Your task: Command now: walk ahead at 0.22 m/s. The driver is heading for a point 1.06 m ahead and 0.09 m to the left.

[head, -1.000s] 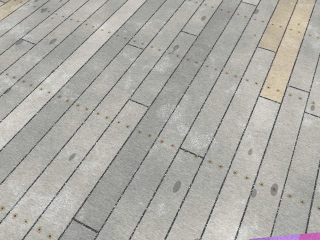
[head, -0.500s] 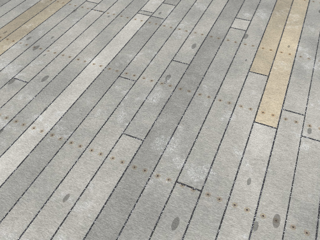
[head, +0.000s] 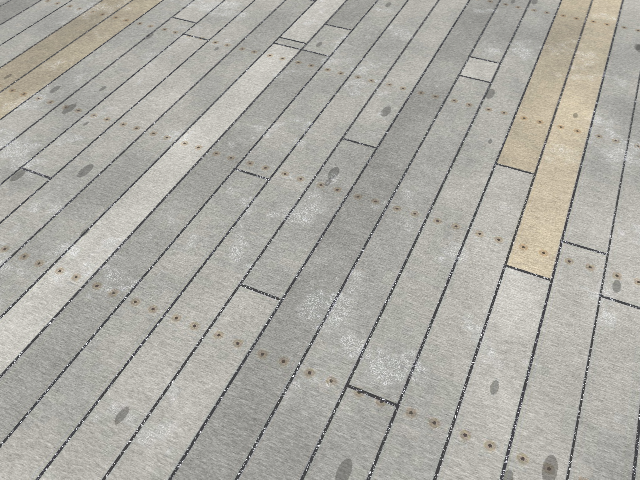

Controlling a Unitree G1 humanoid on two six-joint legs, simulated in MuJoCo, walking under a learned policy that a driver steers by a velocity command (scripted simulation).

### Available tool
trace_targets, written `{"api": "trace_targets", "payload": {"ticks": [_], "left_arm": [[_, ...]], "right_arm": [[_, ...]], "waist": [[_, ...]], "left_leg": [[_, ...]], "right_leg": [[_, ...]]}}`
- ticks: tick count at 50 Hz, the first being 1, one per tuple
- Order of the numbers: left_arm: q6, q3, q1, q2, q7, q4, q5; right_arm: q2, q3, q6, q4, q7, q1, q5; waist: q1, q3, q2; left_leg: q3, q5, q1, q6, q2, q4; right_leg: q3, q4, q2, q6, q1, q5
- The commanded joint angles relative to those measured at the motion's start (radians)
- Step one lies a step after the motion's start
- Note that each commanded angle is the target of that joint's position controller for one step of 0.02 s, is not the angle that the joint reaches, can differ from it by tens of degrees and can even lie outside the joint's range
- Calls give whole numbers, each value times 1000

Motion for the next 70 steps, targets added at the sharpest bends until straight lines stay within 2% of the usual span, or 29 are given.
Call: {"api": "trace_targets", "payload": {"ticks": [1, 4, 7, 8, 9, 10, 13, 16, 20, 26, 28, 30, 31, 32, 33, 35, 39, 42, 48, 54, 58, 59, 60, 61, 62, 63, 64, 67, 70], "left_arm": [[-30, 29, 112, 142, 1, -13, -14], [-61, 39, 117, 169, -10, -22, -14], [-64, 34, -14, 163, -24, -77, -22], [-70, 27, -81, 137, -26, -111, -20], [-89, 16, -89, 82, -23, -150, -17], [-104, 22, -111, 108, -24, -159, -19], [-114, 30, -78, 104, -42, -141, -22], [-96, 35, -107, 86, -54, -152, -15], [-86, 9, -300, 38, -60, -230, -7], [-86, 9, -412, 96, -85, -294, -17], [-90, 31, -323, 143, -86, -282, -15], [-82, 74, -15, 220, -75, -194, -17], [-76, 93, 144, 297, -64, -161, 5], [-74, 84, 174, 300, -70, -150, 11], [-80, 59, 90, 224, -75, -156, 1], [-97, 36, -79, 160, -80, -188, 9], [-112, 13, -98, 98, -86, -158, 21], [-108, 29, -50, 178, -58, -146, 23], [-102, 27, 53, 189, -33, -122, 19], [-74, 37, 126, 201, -27, -97, 12], [-44, 50, 67, 246, -15, -132, 10], [-40, 42, 64, 235, -9, -152, 14], [-60, 13, 127, 155, -18, -197, 33], [-106, -11, 124, 105, -36, -216, 27], [-141, 14, 22, 193, -51, -239, -14], [-157, 14, -45, 202, -53, -260, -29], [-155, 19, -76, 199, -43, -259, -9], [-109, 39, -22, 194, -25, -269, 23], [-81, 29, -50, 150, -14, -292, 31]], "right_arm": [[-81, -16, -43, -53, 8, -24, 12], [-45, -9, -88, -82, 31, -64, 20], [-57, -23, -103, -10, 39, 145, 22], [-131, -49, -103, 28, 34, 285, 16], [-260, -83, -105, 55, 42, 416, 17], [-178, -50, -116, 39, 48, 378, -4], [-88, -11, -118, -13, 57, 246, -9], [-64, 7, -99, -14, 45, 268, -13], [-125, 1, -87, -39, 18, 270, -19], [-146, -19, -89, -21, 15, 316, 4], [-174, -31, -80, -31, 16, 289, -3], [-168, -27, -65, -51, 18, 254, -12], [-100, -8, -68, -75, 25, 301, -22], [11, 24, -96, -69, 36, 374, 2], [-85, -1, -124, -87, 41, 287, 26], [-127, -13, -140, -136, 31, 140, 34], [-85, -30, -88, -132, 12, 165, 7], [-101, -37, -78, -185, 9, 49, -6], [-74, -25, -84, -238, 41, -134, 3], [-80, -11, -85, -316, 81, -271, 10], [-160, -52, -84, -313, 98, -82, 9], [-228, -88, -80, -271, 89, 92, 11], [-352, -123, -73, -256, 71, 235, 3], [-337, -108, -76, -263, 72, 239, 9], [-258, -86, -77, -264, 69, 226, -1], [-210, -74, -79, -279, 65, 165, -1], [-180, -60, -79, -308, 68, 70, -7], [-175, -56, -78, -349, 61, -20, -20], [-213, -65, -77, -344, 41, 8, -14]], "waist": [[31, 153, -87], [19, 180, -170], [-100, 119, -101], [-154, 83, 37], [-174, 24, 330], [-142, 33, 234], [-49, 60, 38], [-37, 74, 72], [-64, 125, 67], [-49, 141, 91], [16, 51, 125], [167, -134, 133], [169, -280, -36], [116, -438, -279], [119, -316, -191], [53, -100, -22], [-30, -14, -51], [-24, 36, -49], [35, 50, -49], [77, 88, -19], [-52, -55, -86], [-130, -153, -57], [-128, -299, 141], [-93, -412, 235], [-125, -336, 170], [-112, -222, 110], [-64, -121, -4], [33, -72, 8], [35, -66, 41]], "left_leg": [[-10, -270, -193, 57, 2, -18], [22, -69, -255, 75, 7, 160], [23, 4, 110, 107, -9, -88], [-168, -17, 283, 145, 93, -196], [-573, -28, 452, 264, 314, -366], [-708, 40, 451, 296, 386, -390], [-386, 260, 410, 203, 292, -372], [-220, 415, 325, 170, 232, -409], [-112, 426, 184, 159, 184, -473], [-68, 520, 293, 141, 246, -459], [-47, 853, 353, 118, 258, -322], [4, 974, 215, 67, 192, 58], [31, 581, -105, 28, 94, 424], [-71, -155, -337, -8, -75, 750], [-172, -148, -445, 22, -13, 852], [-115, 14, -433, 48, 94, 773], [-104, 77, -280, 53, 164, 599], [-98, 222, -406, 13, 182, 445], [-50, 497, -446, 12, 131, 138], [-22, 389, -501, 45, 93, 12], [98, 237, -174, 120, -36, -21], [45, 270, 98, 162, -42, -42], [-395, 220, 508, 315, 214, -55], [-867, 100, 685, 432, 363, -265], [-758, 69, 656, 361, 323, -287], [-603, 126, 523, 315, 284, -286], [-479, 307, 331, 282, 244, -305], [-311, 725, 42, 278, 185, -313], [-186, 918, -24, 254, 135, -305]], "right_leg": [[201, -225, -128, -140, -98, -414], [457, -334, -305, -222, -56, -340], [252, -188, -195, -135, -217, -74], [94, 59, -85, -66, -360, 119], [-62, 428, 51, 5, -556, 39], [52, 641, 29, -12, -671, -129], [62, 685, -84, -75, -728, 89], [20, 537, -112, -45, -640, 174], [-42, 201, -65, -5, -538, 342], [-40, -10, -31, -61, -438, 403], [-63, -9, 14, -95, -291, 352], [-55, 8, 29, -149, 132, 332], [275, -8, -207, -240, 478, 196], [785, -238, -407, -371, 632, -15], [756, -296, -358, -314, 530, -85], [452, -326, -293, -246, 199, 135], [221, -413, -191, -221, -89, 284], [218, -477, -215, -249, -87, 246], [34, -477, -184, -174, 42, 378], [-57, -397, -254, -151, 265, 449], [-145, -40, -241, -87, 284, 1063], [-172, 200, -199, -50, 145, 1016], [-177, 601, -91, 13, -256, 582], [5, 831, 83, 31, -525, -152], [116, 883, 9, -7, -644, -112], [101, 835, -39, -29, -668, -29], [84, 744, -75, -28, -608, 34], [78, 593, -103, 24, -408, 40], [31, 390, -63, 60, -384, 182]]}}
